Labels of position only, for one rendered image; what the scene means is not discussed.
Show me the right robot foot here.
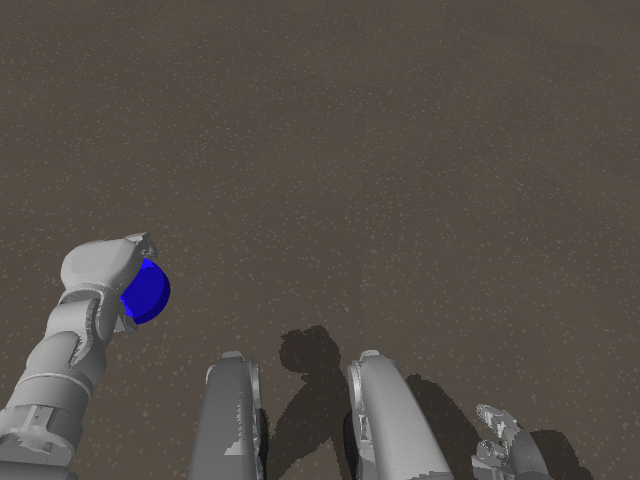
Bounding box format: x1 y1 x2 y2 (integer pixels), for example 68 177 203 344
343 411 359 480

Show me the right robot hand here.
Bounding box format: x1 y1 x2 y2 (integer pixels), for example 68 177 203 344
471 404 549 480

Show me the tin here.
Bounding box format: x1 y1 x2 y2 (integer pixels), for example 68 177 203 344
119 258 170 325

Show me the left robot hand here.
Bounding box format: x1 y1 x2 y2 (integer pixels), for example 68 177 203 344
61 232 158 334

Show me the left robot arm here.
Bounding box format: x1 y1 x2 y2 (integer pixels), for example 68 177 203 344
0 283 121 480

